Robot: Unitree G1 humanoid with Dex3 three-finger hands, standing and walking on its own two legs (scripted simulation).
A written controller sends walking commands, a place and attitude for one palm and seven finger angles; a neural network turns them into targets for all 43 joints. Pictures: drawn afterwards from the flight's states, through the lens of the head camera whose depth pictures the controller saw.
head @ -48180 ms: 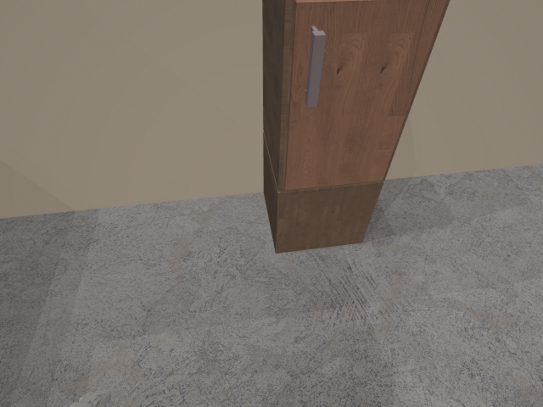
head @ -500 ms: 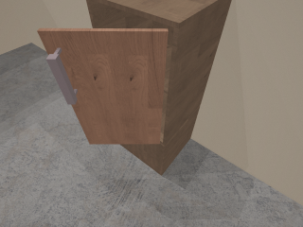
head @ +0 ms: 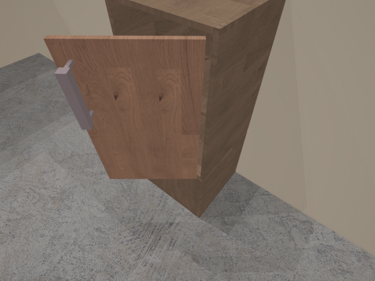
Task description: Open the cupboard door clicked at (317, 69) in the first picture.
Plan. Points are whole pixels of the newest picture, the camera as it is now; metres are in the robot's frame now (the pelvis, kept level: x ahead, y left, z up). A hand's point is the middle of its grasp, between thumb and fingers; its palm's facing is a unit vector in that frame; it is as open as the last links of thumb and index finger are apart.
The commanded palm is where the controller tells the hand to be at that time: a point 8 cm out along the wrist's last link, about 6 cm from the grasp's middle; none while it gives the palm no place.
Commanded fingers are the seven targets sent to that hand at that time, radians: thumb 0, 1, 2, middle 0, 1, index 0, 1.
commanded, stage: look again from close up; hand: left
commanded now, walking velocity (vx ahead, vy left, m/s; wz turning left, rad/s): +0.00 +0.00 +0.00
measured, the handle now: (79, 96) +0.52 +0.32 +0.11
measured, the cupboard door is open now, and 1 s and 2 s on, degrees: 39 39 39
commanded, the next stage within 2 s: shuffle to correct the standing spot in 0.06 s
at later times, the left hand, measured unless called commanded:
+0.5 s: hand out of the picture -0.04 +0.21 -0.18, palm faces +0.17 -0.96 -0.20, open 7.4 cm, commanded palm none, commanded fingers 0.00 0.90 0.90 -0.20 -0.30 -0.20 -0.30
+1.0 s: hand out of the picture +0.00 +0.25 -0.18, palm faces +0.05 -0.98 -0.21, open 7.2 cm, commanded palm none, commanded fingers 0.00 0.90 0.90 -0.20 -0.30 -0.20 -0.30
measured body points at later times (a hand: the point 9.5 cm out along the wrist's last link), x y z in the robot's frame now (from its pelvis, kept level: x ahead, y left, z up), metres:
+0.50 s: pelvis -0.02 +0.03 +0.00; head +0.00 +0.04 +0.44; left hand -0.05 +0.26 -0.17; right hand +0.02 -0.20 -0.16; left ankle -0.03 +0.15 -0.72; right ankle -0.02 -0.08 -0.74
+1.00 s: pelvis -0.03 +0.07 +0.00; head -0.01 +0.06 +0.45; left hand +0.00 +0.30 -0.16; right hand -0.05 -0.15 -0.16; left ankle -0.01 +0.16 -0.74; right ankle -0.05 -0.04 -0.74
